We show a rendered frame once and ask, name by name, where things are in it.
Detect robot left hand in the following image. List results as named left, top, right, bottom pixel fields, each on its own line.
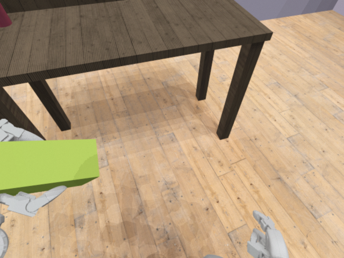
left=0, top=119, right=67, bottom=217

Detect sponge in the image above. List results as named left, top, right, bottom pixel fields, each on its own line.
left=0, top=139, right=99, bottom=196

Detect table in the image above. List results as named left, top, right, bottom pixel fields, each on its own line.
left=0, top=0, right=273, bottom=140

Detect robot right hand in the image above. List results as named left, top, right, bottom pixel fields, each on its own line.
left=247, top=210, right=289, bottom=258

